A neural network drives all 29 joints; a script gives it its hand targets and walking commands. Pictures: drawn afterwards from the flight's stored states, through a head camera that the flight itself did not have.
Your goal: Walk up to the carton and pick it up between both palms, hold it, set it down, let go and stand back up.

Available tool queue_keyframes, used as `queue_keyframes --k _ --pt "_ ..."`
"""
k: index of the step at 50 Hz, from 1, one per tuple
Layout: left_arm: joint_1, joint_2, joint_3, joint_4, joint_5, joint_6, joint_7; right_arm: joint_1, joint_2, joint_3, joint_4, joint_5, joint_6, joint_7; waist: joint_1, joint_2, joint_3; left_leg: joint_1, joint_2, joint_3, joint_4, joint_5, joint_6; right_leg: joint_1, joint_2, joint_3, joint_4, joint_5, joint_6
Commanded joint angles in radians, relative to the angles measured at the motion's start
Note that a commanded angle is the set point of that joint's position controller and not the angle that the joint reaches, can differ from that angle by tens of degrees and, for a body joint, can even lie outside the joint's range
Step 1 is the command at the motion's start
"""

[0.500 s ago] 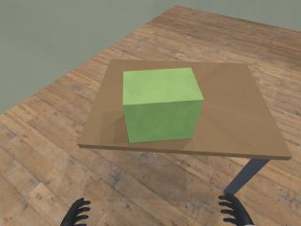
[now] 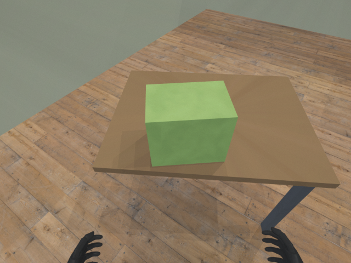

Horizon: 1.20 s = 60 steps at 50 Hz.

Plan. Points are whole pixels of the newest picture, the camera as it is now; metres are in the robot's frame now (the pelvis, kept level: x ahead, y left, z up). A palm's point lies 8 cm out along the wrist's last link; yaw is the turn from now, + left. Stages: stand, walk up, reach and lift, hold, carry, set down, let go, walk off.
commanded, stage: stand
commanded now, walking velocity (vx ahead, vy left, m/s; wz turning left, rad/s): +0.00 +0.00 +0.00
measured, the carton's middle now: (186, 124) +0.56 -0.03 -0.05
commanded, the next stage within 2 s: walk up in 0.98 s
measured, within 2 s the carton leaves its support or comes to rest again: neither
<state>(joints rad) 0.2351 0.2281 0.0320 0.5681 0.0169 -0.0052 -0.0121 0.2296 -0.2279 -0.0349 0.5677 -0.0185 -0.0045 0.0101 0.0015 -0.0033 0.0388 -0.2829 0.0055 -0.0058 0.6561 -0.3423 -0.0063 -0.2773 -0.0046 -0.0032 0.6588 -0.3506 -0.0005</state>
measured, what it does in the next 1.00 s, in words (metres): stands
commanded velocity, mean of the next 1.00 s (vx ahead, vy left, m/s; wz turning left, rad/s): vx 0.00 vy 0.00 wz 0.00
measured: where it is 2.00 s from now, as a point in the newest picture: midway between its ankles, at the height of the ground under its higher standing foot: outside the picture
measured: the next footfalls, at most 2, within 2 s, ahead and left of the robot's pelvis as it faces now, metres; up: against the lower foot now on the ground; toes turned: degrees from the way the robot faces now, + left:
left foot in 1.48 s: +0.14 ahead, +0.19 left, +0.00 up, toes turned +1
right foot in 1.94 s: +0.25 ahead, -0.04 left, +0.00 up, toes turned -10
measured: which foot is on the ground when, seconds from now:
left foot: down 0.00-1.00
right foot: down 0.00-1.00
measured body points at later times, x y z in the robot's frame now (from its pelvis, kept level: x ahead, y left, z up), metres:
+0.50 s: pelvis -0.01 +0.00 +0.00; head -0.01 +0.00 +0.45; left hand +0.13 +0.25 -0.09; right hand +0.13 -0.25 -0.09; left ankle +0.01 +0.12 -0.72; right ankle +0.00 -0.12 -0.72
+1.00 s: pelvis -0.01 +0.00 +0.00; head -0.01 +0.00 +0.45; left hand +0.12 +0.25 -0.09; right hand +0.12 -0.25 -0.09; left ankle +0.01 +0.12 -0.72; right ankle +0.00 -0.12 -0.72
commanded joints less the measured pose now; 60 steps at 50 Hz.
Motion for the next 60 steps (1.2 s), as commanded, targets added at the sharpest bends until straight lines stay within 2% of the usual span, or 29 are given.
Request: queue_keyframes --k 1,41,42,43,45,47,50,52,54,55,57,58,59,60 --pt "-0.021 0.125 0.037 -0.086 0.000 -0.023 0.002 -0.025 -0.121 -0.037 -0.086 0.001 -0.025 -0.002 0.001 0.008 -0.056 0.010 0.068 -0.080 -0.128 0.175 0.036 0.009 -0.072 0.083 -0.137 0.169 -0.032" --pt "0.013 0.138 0.029 -0.045 -0.002 -0.024 0.004 0.019 -0.138 -0.027 -0.056 0.002 -0.026 -0.002 0.000 0.013 -0.028 -0.015 0.077 -0.100 -0.182 0.087 0.040 0.006 -0.077 0.093 -0.180 0.092 -0.036" --pt "0.019 0.133 0.030 -0.037 0.000 -0.023 0.004 0.020 -0.128 -0.025 -0.054 -0.001 -0.026 -0.003 0.008 -0.012 -0.029 -0.015 0.077 -0.104 -0.187 0.078 0.044 -0.001 -0.080 0.094 -0.176 0.083 -0.038" --pt "0.027 0.139 0.028 -0.036 0.000 -0.024 0.005 0.020 -0.135 -0.022 -0.050 0.003 -0.027 -0.003 0.005 0.019 -0.045 -0.015 0.073 -0.095 -0.186 0.088 0.037 0.009 -0.080 0.093 -0.181 0.098 -0.038" --pt "0.029 0.139 0.026 -0.033 -0.002 -0.024 0.004 0.013 -0.140 -0.022 -0.058 0.003 -0.027 -0.004 0.007 -0.011 -0.018 -0.012 0.072 -0.102 -0.181 0.101 0.035 -0.016 -0.076 0.087 -0.184 0.097 -0.034" --pt "0.032 0.131 0.023 -0.035 -0.004 -0.027 0.003 0.018 -0.144 -0.023 -0.053 0.002 -0.027 -0.003 0.004 0.018 -0.028 0.000 0.073 -0.089 -0.180 0.099 0.035 -0.011 -0.078 0.099 -0.184 0.111 -0.036" --pt "0.033 0.147 0.023 -0.027 -0.005 -0.025 0.005 0.034 -0.137 -0.018 -0.046 -0.001 -0.026 -0.003 -0.001 -0.017 -0.018 0.019 0.068 -0.089 -0.174 0.115 0.036 -0.028 -0.082 0.095 -0.196 0.107 -0.037" --pt "0.043 0.141 0.023 -0.024 -0.004 -0.024 0.003 0.040 -0.142 -0.020 -0.043 0.000 -0.027 -0.005 -0.001 0.023 -0.036 0.013 0.072 -0.093 -0.181 0.122 0.039 -0.011 -0.080 0.096 -0.192 0.113 -0.036" --pt "0.032 0.146 0.021 -0.026 -0.006 -0.024 0.005 0.024 -0.149 -0.025 -0.040 0.002 -0.025 -0.005 0.005 0.009 -0.039 0.014 0.074 -0.095 -0.183 0.094 0.043 -0.018 -0.079 0.101 -0.196 0.085 -0.038" --pt "0.028 0.149 0.019 -0.026 -0.003 -0.025 0.006 0.031 -0.145 -0.022 -0.041 0.002 -0.027 -0.005 -0.009 0.007 -0.037 0.010 0.075 -0.097 -0.175 0.104 0.041 -0.014 -0.081 0.101 -0.191 0.099 -0.037" --pt "0.022 0.147 0.022 -0.026 -0.002 -0.024 0.006 0.031 -0.141 -0.014 -0.042 0.001 -0.029 -0.006 -0.001 -0.013 -0.050 0.008 0.082 -0.103 -0.181 0.112 0.046 0.014 -0.087 0.094 -0.178 0.110 -0.040" --pt "0.021 0.148 0.024 -0.023 -0.004 -0.025 0.005 0.030 -0.144 -0.019 -0.040 0.002 -0.030 -0.005 -0.005 -0.002 -0.040 0.005 0.079 -0.104 -0.177 0.128 0.046 0.009 -0.086 0.097 -0.177 0.123 -0.044" --pt "0.198 0.155 0.056 0.007 0.024 -0.033 0.003 0.080 -0.173 -0.050 -0.036 -0.043 -0.025 0.012 0.031 0.009 -0.098 -0.020 0.034 -0.054 -0.096 -0.317 0.057 0.043 -0.100 0.189 -0.218 -0.363 -0.094" --pt "0.237 0.204 0.082 0.022 0.035 -0.031 0.007 0.051 -0.154 -0.053 -0.051 -0.051 -0.014 0.021 0.056 -0.057 0.016 -0.190 0.004 -0.007 0.006 -0.383 0.035 0.037 -0.162 0.322 -0.323 -0.562 -0.143"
